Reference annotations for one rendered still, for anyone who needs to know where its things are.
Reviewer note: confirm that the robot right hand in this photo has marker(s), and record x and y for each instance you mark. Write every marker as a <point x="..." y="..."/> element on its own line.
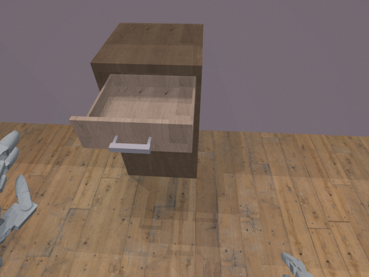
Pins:
<point x="297" y="268"/>

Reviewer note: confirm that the robot left hand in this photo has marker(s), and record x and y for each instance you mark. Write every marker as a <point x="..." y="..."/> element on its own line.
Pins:
<point x="16" y="216"/>

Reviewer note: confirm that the cabinet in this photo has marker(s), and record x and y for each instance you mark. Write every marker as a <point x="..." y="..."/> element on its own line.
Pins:
<point x="163" y="50"/>

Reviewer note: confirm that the handle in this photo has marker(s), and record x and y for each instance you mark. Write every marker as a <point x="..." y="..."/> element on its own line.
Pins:
<point x="130" y="148"/>

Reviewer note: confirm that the drawer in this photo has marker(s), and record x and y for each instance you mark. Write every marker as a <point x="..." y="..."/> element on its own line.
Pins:
<point x="136" y="107"/>

